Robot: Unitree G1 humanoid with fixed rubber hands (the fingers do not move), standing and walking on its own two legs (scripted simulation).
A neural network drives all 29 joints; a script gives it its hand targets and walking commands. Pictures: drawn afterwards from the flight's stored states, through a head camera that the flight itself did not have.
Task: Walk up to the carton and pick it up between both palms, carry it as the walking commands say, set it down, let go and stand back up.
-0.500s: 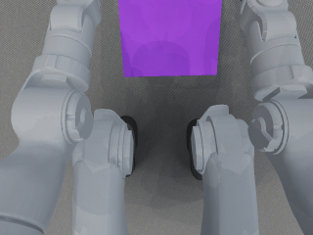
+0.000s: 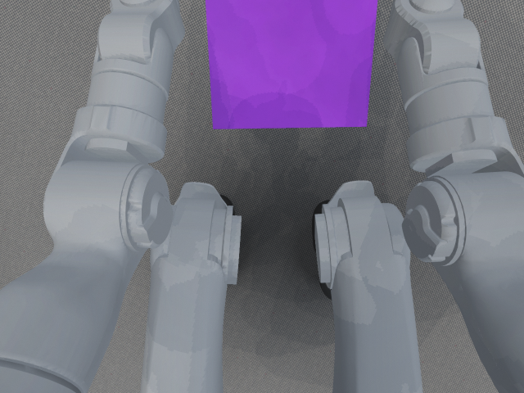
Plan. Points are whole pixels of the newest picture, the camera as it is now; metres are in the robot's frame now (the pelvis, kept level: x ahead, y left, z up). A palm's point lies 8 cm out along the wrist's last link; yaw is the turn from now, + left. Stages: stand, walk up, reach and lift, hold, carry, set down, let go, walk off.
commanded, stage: reach and lift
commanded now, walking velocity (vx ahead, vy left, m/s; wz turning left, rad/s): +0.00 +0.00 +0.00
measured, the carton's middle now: (283, 31) +0.52 -0.01 -0.23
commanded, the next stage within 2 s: none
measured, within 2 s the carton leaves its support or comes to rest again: neither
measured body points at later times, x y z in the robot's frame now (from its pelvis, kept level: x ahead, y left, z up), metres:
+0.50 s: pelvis +0.01 +0.00 +0.04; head +0.36 -0.02 +0.32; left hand +0.57 +0.12 -0.09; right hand +0.56 -0.15 -0.09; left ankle +0.12 +0.13 -0.34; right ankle +0.11 -0.12 -0.34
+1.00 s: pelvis +0.01 +0.00 +0.09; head +0.32 -0.01 +0.41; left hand +0.55 +0.13 -0.01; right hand +0.54 -0.14 -0.01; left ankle +0.12 +0.13 -0.34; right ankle +0.11 -0.12 -0.34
